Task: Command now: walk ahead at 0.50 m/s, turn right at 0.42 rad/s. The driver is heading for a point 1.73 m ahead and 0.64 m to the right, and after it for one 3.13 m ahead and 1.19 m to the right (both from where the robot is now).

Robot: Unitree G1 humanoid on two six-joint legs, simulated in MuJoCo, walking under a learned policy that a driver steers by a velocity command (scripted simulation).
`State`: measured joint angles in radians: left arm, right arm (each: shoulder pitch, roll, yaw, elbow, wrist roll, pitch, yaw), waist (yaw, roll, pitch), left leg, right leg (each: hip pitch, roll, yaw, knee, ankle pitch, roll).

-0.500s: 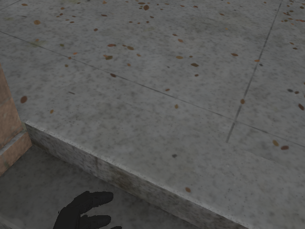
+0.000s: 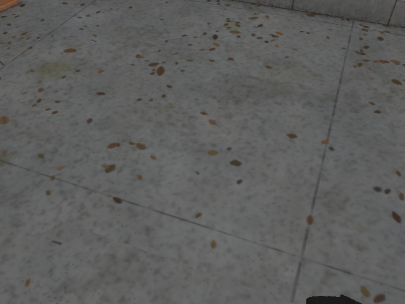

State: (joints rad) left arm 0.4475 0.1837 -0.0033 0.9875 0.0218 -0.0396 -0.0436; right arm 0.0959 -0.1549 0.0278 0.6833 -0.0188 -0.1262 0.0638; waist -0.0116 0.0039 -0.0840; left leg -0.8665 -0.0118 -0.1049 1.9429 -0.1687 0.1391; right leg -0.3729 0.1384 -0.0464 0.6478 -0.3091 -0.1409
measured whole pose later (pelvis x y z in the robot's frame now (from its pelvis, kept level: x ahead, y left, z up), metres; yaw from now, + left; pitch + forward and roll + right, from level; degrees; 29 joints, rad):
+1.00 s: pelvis +0.54 -0.16 +0.17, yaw -34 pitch +3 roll +0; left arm 0.30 0.24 0.07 0.71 0.00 -0.04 -0.03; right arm 0.20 -0.28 -0.05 0.79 0.02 -0.12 0.00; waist 0.00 0.02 0.00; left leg -0.53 0.12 -0.03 1.31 -0.28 0.02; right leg -0.34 0.06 -0.04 0.48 -0.21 -0.09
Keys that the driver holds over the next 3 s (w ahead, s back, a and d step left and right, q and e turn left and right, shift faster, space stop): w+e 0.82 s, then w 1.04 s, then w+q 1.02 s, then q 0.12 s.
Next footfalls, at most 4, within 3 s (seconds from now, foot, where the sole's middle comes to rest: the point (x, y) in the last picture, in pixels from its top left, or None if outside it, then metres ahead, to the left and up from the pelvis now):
0.30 left None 0.42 0.10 -0.60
0.84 right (299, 284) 0.56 -0.26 -0.60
1.36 left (283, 176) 0.99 -0.28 -0.60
1.92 right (370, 159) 1.07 -0.64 -0.60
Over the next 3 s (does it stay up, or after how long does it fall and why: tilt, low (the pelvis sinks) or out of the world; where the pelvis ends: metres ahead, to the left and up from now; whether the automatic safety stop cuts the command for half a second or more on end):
stays up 1.55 -0.69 0.16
